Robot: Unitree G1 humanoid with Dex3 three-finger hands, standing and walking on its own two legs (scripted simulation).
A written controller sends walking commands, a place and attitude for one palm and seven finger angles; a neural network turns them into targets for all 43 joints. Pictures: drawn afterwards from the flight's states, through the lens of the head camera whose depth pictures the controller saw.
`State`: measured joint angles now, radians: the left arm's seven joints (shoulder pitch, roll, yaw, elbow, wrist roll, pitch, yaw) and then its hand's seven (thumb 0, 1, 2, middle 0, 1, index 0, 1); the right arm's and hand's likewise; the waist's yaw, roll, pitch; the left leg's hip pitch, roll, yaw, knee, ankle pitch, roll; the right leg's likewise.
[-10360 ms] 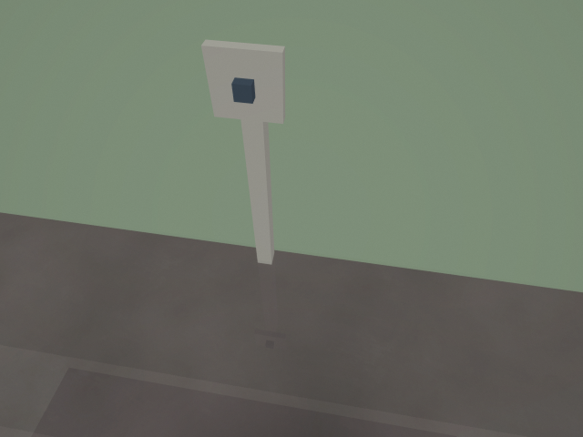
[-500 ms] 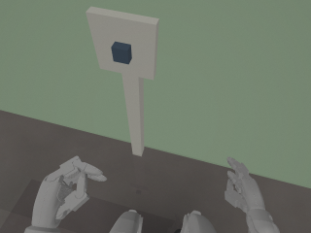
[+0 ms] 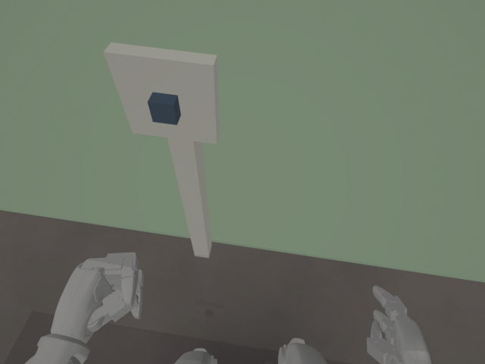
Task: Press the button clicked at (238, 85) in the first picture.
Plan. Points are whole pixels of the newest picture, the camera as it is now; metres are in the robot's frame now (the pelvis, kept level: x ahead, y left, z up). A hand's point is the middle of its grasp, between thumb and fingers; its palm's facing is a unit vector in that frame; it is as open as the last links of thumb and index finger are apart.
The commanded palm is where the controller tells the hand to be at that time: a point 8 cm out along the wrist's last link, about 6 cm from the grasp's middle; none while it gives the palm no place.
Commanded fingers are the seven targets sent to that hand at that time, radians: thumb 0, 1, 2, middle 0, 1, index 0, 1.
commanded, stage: raise the hand and make a fist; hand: left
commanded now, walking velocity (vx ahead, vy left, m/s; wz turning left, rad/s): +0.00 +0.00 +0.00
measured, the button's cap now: (165, 107) +0.52 +0.17 +0.11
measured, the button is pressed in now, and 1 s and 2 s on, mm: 0 0 0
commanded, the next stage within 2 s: aim a knuckle at the button in 0.88 s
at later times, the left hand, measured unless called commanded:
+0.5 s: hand (98, 252) +0.25 +0.20 +0.11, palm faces -0.02 -1.00 -0.08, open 3.1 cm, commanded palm +0.22 +0.25 +0.11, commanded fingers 0.00 0.90 0.90 -1.30 -1.50 -1.30 -1.50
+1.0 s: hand (102, 266) +0.23 +0.20 +0.10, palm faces -0.08 -1.00 -0.06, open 3.1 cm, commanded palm +0.22 +0.25 +0.11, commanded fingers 0.00 0.90 0.90 -1.30 -1.50 -1.30 -1.50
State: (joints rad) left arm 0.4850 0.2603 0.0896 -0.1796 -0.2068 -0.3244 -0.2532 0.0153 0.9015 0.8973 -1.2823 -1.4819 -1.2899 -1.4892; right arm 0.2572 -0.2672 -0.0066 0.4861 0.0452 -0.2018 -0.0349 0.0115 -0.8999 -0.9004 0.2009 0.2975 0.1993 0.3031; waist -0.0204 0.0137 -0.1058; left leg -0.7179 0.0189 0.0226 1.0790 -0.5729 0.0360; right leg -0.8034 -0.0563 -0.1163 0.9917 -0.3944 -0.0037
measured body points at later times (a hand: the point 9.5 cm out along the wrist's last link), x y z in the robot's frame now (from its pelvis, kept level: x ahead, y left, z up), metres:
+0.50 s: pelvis +0.02 -0.01 +0.03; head +0.06 -0.01 +0.48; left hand +0.24 +0.26 +0.11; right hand +0.19 -0.24 -0.04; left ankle -0.02 +0.09 -0.67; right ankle +0.05 -0.13 -0.67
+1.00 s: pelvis +0.01 -0.01 +0.03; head +0.04 +0.00 +0.48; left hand +0.23 +0.25 +0.10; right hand +0.18 -0.24 -0.03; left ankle -0.02 +0.09 -0.67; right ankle +0.05 -0.13 -0.67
